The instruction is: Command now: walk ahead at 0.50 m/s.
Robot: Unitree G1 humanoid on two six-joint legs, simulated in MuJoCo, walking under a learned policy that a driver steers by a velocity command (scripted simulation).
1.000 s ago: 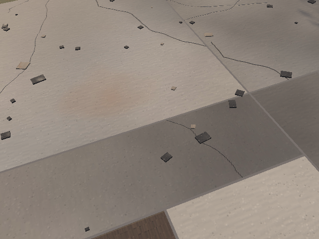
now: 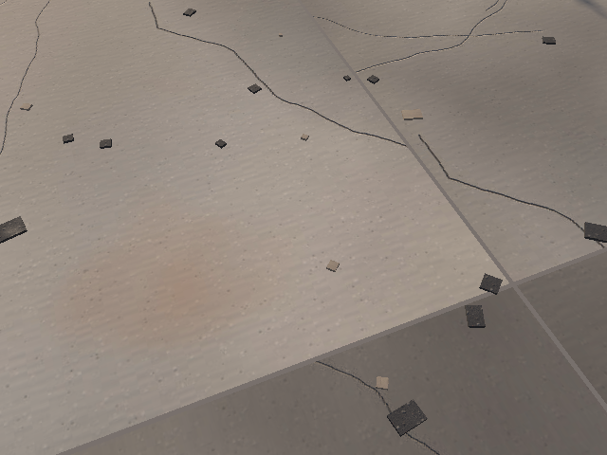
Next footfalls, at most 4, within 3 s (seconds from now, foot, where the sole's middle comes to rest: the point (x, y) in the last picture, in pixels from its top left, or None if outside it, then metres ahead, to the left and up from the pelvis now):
0.44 left None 0.40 0.12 -0.77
0.92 right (357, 407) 0.56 -0.09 -0.77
1.46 left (273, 400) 0.59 0.10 -0.77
1.94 right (428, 401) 0.57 -0.25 -0.77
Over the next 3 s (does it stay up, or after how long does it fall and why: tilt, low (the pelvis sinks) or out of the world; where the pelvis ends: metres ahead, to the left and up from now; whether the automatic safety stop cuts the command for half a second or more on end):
stays up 0.98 -0.52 -0.01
